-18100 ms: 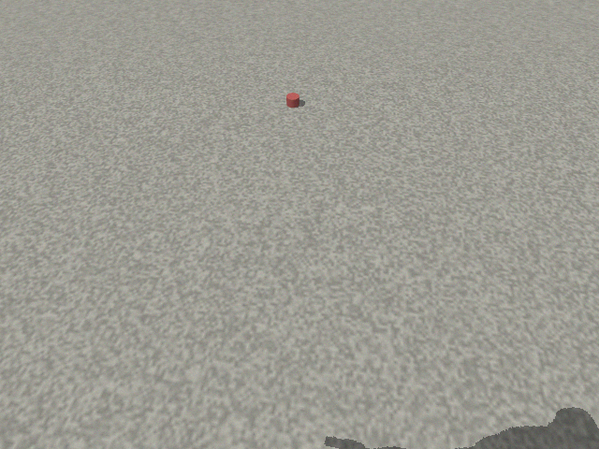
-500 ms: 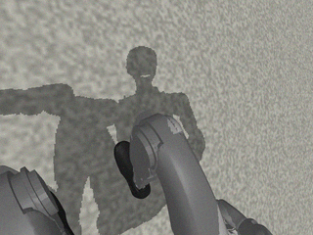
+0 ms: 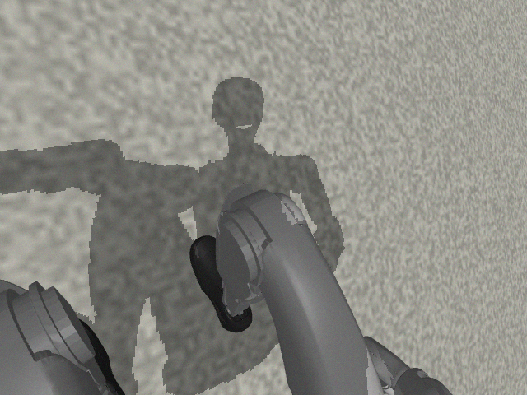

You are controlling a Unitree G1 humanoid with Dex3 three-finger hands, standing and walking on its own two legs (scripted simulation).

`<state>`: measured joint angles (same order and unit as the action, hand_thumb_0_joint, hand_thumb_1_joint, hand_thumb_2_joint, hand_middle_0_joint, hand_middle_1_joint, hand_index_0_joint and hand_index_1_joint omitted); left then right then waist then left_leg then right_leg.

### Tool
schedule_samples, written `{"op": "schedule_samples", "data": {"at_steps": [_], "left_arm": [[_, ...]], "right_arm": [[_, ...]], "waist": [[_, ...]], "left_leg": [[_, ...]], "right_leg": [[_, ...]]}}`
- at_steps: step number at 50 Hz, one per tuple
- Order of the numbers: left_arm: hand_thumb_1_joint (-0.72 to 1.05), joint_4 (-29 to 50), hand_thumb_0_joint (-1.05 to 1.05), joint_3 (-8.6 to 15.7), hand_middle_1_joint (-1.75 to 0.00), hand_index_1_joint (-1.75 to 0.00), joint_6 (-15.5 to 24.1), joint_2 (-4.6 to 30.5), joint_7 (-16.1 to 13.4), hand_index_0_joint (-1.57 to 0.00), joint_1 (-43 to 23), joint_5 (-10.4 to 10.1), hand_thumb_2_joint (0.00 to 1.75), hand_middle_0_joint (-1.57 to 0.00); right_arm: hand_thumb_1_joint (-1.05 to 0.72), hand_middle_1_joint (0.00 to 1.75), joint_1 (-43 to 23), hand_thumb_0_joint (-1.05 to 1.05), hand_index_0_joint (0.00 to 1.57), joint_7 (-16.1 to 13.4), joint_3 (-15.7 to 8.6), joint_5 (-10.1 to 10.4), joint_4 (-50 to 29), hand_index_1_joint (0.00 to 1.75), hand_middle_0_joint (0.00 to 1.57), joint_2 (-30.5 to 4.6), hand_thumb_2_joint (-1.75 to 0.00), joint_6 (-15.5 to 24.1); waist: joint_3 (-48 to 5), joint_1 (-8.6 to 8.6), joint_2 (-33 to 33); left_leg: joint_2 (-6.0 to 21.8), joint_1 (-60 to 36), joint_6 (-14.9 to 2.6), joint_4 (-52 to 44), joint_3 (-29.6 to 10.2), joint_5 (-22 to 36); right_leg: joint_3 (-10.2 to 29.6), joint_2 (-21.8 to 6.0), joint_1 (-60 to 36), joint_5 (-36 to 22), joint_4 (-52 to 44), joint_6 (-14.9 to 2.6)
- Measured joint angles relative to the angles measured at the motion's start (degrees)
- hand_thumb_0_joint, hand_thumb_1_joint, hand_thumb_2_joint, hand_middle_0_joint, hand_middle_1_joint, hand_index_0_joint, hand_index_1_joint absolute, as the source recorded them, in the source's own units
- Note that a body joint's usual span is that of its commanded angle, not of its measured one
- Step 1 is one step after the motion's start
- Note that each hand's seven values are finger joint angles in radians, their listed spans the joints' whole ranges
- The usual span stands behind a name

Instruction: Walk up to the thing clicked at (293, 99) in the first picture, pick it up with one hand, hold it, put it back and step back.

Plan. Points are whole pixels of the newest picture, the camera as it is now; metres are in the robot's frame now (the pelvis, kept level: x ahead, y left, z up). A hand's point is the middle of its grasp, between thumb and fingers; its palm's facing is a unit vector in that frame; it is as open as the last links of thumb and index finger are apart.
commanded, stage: close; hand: left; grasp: from above
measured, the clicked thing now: out of the picture +0.48 +0.32 -0.29
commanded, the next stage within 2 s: settle in 0.18 s
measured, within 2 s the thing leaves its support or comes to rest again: leaves its support in 0.66 s
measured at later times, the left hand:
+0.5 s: hand out of the picture +0.46 +0.31 -0.27, palm faces -0.45 -0.17 -0.88, open 9.6 cm
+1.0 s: hand out of the picture +0.46 +0.34 -0.19, palm faces -0.44 -0.13 -0.89, open 9.5 cm
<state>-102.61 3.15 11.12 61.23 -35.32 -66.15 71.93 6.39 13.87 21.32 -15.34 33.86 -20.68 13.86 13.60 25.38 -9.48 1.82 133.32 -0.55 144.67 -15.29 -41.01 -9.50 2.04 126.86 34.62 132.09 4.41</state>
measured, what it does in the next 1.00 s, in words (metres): stands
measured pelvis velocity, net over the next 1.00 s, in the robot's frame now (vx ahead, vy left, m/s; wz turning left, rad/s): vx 0.01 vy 0.00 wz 0.06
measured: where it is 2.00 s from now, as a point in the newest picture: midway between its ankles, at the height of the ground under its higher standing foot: (169, 342)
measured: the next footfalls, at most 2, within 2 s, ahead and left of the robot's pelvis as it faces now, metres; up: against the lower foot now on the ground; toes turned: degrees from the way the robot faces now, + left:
none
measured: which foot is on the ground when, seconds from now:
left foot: down 0.00-1.00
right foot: down 0.00-1.00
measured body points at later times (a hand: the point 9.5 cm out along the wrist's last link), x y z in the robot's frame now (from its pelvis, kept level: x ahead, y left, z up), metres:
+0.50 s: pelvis +0.00 +0.00 +0.00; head +0.29 +0.14 +0.31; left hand +0.48 +0.32 -0.22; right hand +0.04 -0.24 -0.04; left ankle +0.06 +0.12 -0.28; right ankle +0.13 -0.12 -0.28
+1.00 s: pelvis +0.01 +0.00 +0.01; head +0.26 +0.12 +0.36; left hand +0.48 +0.34 -0.14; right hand +0.09 -0.26 -0.07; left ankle +0.06 +0.12 -0.28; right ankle +0.13 -0.12 -0.28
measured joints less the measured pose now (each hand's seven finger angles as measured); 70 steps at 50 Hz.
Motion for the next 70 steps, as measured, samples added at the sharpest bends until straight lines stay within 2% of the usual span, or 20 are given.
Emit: {"op": "schedule_samples", "data": {"at_steps": [6,18,23,29,33,39,42,47,52,70], "left_arm": [[0.00,-0.23,-0.01,-0.98,-0.86,-0.77,-0.22,-0.13,-0.14,-0.64,-0.27,-0.41,0.65,-0.44],[-0.02,-0.03,-0.01,-0.74,-0.87,-0.75,-0.55,-0.26,-0.33,-0.66,-0.35,0.13,0.67,-0.47],[-0.03,0.85,-0.01,-0.18,-0.86,-0.75,-0.92,-0.43,0.81,-0.67,-0.23,0.21,0.68,-0.48],[-0.02,3.78,-0.01,1.82,-0.83,-0.74,-1.72,-1.21,2.43,-0.68,0.80,0.44,0.65,-0.50],[-0.01,7.89,-0.02,3.31,-0.81,-0.73,-2.19,-2.52,4.05,-0.69,2.71,0.79,0.63,-0.52],[-0.01,15.33,-0.02,3.08,-0.80,-0.73,-3.59,-6.36,7.26,-0.69,6.09,-0.35,0.62,-0.52],[0.00,19.12,-0.02,1.83,-0.80,-0.73,-4.34,-9.23,9.16,-0.70,7.59,-1.37,0.62,-0.52],[0.00,19.91,-0.02,-0.35,-0.80,-0.73,-5.46,-12.39,12.84,-0.70,7.87,-2.64,0.62,-0.52],[-0.01,21.27,-0.02,-0.95,-0.79,-0.72,-4.80,-14.63,15.77,-0.71,8.03,-3.13,0.62,-0.53],[-0.01,23.97,-0.02,-0.31,-0.79,-0.72,-3.06,-16.41,20.25,-0.71,7.10,-2.50,0.62,-0.53]], "right_arm": [[-0.90,0.30,0.21,0.00,0.20,-0.12,0.21,-0.06,0.07,0.29,0.20,-0.18,-0.90,0.07],[-0.90,0.30,0.21,0.00,0.20,-0.22,0.23,0.17,-0.07,0.29,0.20,-0.28,-0.90,-0.08],[-0.91,0.30,0.23,0.00,0.20,-0.32,-0.14,0.55,-0.20,0.29,0.20,-0.14,-0.91,-0.04],[-0.92,0.30,1.24,0.00,0.20,-0.23,-1.51,0.81,-0.20,0.29,0.20,0.20,-0.91,-0.53],[-0.92,0.30,2.43,0.00,0.20,0.07,-3.09,1.08,0.16,0.29,0.20,0.27,-0.91,-1.02],[-0.92,0.30,3.97,0.00,0.20,0.80,-6.32,2.47,1.55,0.29,0.20,0.53,-0.91,-2.26],[-0.91,0.30,4.40,0.00,0.20,1.18,-8.22,3.62,2.61,0.29,0.20,0.85,-0.91,-3.22],[-0.91,0.30,3.37,0.00,0.20,1.20,-10.52,5.05,3.50,0.29,0.20,1.23,-0.91,-5.19],[-0.91,0.30,2.37,0.00,0.20,0.02,-11.94,6.08,3.28,0.29,0.20,1.56,-0.91,-7.09],[-0.91,0.30,3.90,0.00,0.20,-4.88,-13.86,7.33,3.90,0.29,0.20,3.16,-0.90,-11.74]], "waist": [[-0.25,0.12,-0.16],[-0.50,0.19,-0.18],[-0.48,0.16,-0.02],[-1.29,-0.42,0.47],[-2.48,-1.25,1.24],[-5.84,-3.40,3.34],[-8.28,-4.95,4.74],[-11.12,-6.44,6.74],[-12.21,-7.72,8.13],[-13.88,-8.78,9.70]], "left_leg": [[-0.03,-0.08,-0.05,-0.09,0.04,-0.04],[-0.09,-0.04,-0.27,-0.27,0.14,-0.01],[-0.09,0.08,-0.38,-0.35,0.34,0.11],[-0.25,0.70,-0.27,-0.53,0.50,0.15],[-0.47,1.12,-0.02,-0.71,0.71,0.00],[-0.73,1.77,0.19,-1.33,1.54,-0.38],[-0.82,2.05,0.25,-1.97,2.33,-0.50],[-0.97,1.95,0.16,-2.92,3.65,-0.23],[-1.18,1.68,0.18,-3.88,4.74,0.62],[-1.29,0.57,0.75,-6.57,6.61,2.50]], "right_leg": [[0.01,-0.03,-0.16,0.08,-0.12,0.03],[0.03,-0.10,-0.34,0.16,-0.40,0.04],[0.17,-0.14,-0.24,0.13,-0.40,0.04],[0.25,-0.34,0.40,0.29,-0.36,-0.30],[0.38,-0.64,0.90,0.70,-0.19,-0.73],[0.99,-1.17,1.90,1.59,0.06,-1.28],[1.60,-1.48,2.48,2.05,0.09,-1.50],[2.69,-1.90,2.82,2.38,0.16,-1.42],[3.59,-2.28,2.89,2.13,0.10,-1.54],[5.18,-2.71,3.06,0.93,-0.69,-1.99]]}}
